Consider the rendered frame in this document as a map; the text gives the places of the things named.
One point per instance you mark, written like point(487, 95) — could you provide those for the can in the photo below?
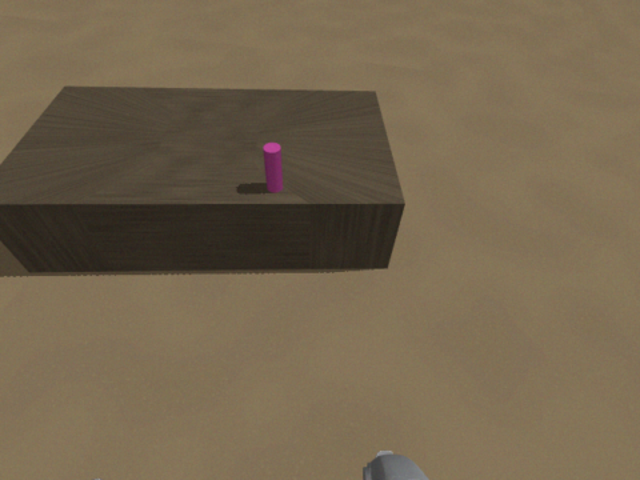
point(273, 167)

